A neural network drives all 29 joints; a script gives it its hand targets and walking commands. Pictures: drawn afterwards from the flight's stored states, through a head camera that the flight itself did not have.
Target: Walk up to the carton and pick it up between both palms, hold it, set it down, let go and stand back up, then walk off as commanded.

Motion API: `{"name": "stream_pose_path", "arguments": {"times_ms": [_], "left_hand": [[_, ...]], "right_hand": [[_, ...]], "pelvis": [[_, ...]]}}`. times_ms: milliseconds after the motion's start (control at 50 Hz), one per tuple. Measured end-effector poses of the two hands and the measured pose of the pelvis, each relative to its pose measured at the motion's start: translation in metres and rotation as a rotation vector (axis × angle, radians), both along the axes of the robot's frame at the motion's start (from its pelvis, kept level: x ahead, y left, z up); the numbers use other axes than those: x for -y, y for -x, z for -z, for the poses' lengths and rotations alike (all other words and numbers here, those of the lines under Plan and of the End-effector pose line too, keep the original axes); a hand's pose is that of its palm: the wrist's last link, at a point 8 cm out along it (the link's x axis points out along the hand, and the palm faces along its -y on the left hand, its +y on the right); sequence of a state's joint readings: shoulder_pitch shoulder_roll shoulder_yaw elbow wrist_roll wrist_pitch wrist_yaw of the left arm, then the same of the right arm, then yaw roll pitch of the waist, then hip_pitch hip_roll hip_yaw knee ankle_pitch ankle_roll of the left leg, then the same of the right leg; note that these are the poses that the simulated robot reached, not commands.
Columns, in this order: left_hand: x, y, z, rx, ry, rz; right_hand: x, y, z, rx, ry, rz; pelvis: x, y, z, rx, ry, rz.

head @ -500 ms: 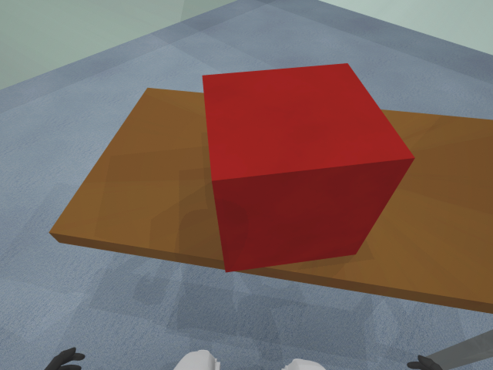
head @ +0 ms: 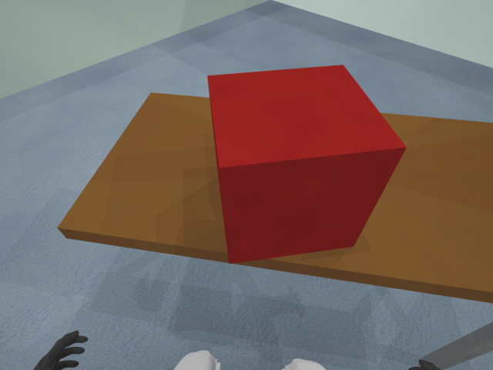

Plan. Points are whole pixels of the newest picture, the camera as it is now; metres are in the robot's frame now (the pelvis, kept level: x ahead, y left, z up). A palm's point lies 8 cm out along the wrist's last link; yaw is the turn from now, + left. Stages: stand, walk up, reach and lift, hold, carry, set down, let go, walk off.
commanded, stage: walk up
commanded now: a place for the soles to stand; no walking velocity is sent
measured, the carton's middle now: (284, 166) +0.44 -0.04 +0.09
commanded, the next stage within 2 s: reach and lift in 0.42 s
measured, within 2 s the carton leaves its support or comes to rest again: neither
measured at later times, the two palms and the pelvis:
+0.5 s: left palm out of the picture +0.11 +0.33 -0.07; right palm out of the picture +0.11 -0.30 -0.09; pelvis +0.00 +0.01 +0.00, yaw +0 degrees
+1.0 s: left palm (81, 340) +0.16 +0.27 -0.02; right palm out of the picture +0.15 -0.32 -0.03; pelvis +0.00 -0.02 +0.03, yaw -1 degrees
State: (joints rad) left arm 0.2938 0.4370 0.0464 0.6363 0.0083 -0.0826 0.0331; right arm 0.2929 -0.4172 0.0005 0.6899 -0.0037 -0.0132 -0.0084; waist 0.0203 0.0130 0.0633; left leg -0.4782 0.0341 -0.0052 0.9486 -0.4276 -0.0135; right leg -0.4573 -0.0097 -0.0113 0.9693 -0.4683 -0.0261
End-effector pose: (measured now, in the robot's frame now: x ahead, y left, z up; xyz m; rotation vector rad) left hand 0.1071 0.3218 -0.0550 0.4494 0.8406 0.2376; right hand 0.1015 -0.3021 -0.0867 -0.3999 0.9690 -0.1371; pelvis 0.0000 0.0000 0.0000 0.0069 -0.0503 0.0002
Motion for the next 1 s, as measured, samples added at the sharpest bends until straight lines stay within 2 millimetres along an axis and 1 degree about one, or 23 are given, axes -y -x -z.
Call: {"name": "stream_pose_path", "arguments": {"times_ms": [100,260,440,500,540,600,700,760,800,860,1000], "left_hand": [[-0.003,0.004,0.004,-0.022,0.007,-0.004],[-0.006,-0.003,0.004,-0.031,0.008,-0.001],[-0.009,-0.002,0.004,-0.026,0.006,-0.002],[-0.012,-0.001,0.013,-0.162,-0.011,-0.059],[-0.008,-0.008,0.017,-0.208,-0.006,-0.084],[0.005,-0.031,0.014,-0.188,0.015,-0.082],[0.032,-0.074,-0.004,-0.059,0.034,-0.027],[0.042,-0.085,-0.012,-0.031,0.038,-0.013],[0.045,-0.085,-0.016,-0.030,0.036,-0.015],[0.048,-0.079,-0.023,-0.025,0.038,-0.021],[0.054,-0.057,-0.035,0.018,0.075,-0.048]], "right_hand": [[-0.002,0.001,0.000,0.000,0.001,0.003],[-0.005,-0.003,-0.001,-0.007,0.002,0.004],[-0.008,-0.002,-0.001,-0.004,0.003,0.005],[-0.003,-0.005,0.000,0.048,0.011,-0.057],[0.002,-0.008,-0.001,0.082,0.011,-0.068],[0.007,-0.016,-0.006,0.143,0.009,-0.066],[0.013,-0.018,-0.009,0.170,0.005,-0.061],[0.017,-0.017,-0.010,0.164,-0.001,-0.057],[0.019,-0.018,-0.013,0.165,-0.009,-0.050],[0.021,-0.023,-0.021,0.187,-0.022,-0.046],[0.020,-0.050,-0.053,0.298,-0.056,-0.062]], "pelvis": [[-0.002,0.000,0.000,0.000,0.001,0.002],[-0.005,-0.005,-0.001,-0.009,0.003,0.005],[-0.009,-0.003,-0.001,-0.006,0.003,0.006],[-0.008,-0.001,0.001,0.001,0.003,0.006],[-0.007,0.002,0.002,0.009,0.002,0.006],[-0.004,0.004,0.002,0.013,0.001,0.008],[0.002,0.004,0.002,0.014,-0.001,0.016],[0.005,0.004,-0.001,0.007,-0.005,0.016],[0.008,0.003,-0.005,-0.002,-0.008,0.015],[0.011,0.002,-0.013,-0.017,-0.011,0.015],[0.017,-0.001,-0.029,-0.057,-0.017,0.012]]}}
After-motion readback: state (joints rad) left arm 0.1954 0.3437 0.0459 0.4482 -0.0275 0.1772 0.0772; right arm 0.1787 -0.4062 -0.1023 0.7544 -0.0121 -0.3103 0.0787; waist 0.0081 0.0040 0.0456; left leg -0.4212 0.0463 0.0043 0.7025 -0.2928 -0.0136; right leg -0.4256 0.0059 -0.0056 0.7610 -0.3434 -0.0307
